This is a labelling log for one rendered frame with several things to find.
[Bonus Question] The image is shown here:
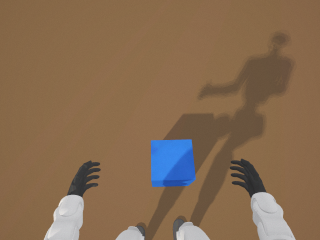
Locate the left robot hand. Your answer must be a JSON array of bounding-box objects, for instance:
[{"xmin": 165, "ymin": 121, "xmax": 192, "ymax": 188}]
[{"xmin": 67, "ymin": 160, "xmax": 101, "ymax": 197}]

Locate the right robot foot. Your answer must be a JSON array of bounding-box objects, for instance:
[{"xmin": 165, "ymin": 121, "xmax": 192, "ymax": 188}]
[{"xmin": 173, "ymin": 219, "xmax": 185, "ymax": 240}]

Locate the right robot hand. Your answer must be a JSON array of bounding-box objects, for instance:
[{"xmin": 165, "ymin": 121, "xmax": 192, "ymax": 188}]
[{"xmin": 230, "ymin": 159, "xmax": 267, "ymax": 199}]

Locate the right robot forearm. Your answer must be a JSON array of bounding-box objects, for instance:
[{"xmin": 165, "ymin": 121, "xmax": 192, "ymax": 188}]
[{"xmin": 250, "ymin": 192, "xmax": 296, "ymax": 240}]

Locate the left robot forearm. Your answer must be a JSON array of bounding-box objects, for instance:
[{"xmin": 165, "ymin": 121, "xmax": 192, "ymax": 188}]
[{"xmin": 44, "ymin": 195, "xmax": 84, "ymax": 240}]

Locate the carton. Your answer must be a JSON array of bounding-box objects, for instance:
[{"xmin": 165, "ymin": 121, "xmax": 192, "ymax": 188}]
[{"xmin": 151, "ymin": 139, "xmax": 196, "ymax": 187}]

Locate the robot left shin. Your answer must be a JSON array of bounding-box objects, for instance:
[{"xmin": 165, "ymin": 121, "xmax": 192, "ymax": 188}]
[{"xmin": 127, "ymin": 226, "xmax": 141, "ymax": 234}]

